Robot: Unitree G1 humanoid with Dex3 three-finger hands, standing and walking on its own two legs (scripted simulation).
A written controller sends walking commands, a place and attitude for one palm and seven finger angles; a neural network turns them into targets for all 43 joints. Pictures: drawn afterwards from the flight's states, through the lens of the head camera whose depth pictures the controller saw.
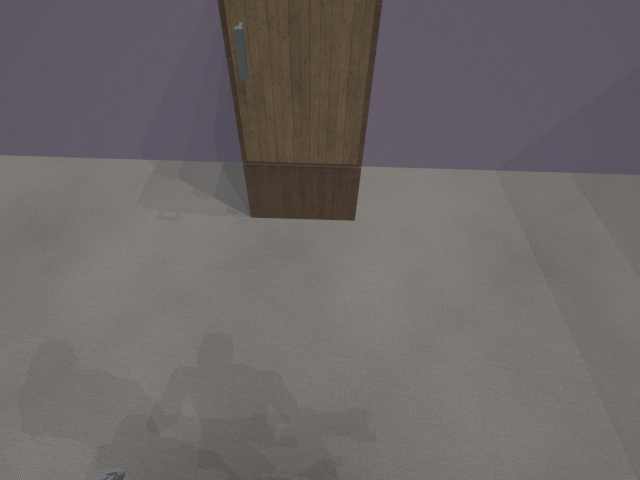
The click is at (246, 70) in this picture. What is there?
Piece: cupboard door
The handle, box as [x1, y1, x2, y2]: [234, 22, 248, 80]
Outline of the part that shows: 240,22 237,26 234,27 234,34 240,79 247,80 248,70 246,64 242,22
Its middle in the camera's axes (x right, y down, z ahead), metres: -0.24 -0.56 +1.17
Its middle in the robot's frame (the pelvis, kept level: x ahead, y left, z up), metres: +1.24 +0.30 -0.01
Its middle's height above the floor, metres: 0.76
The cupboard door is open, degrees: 0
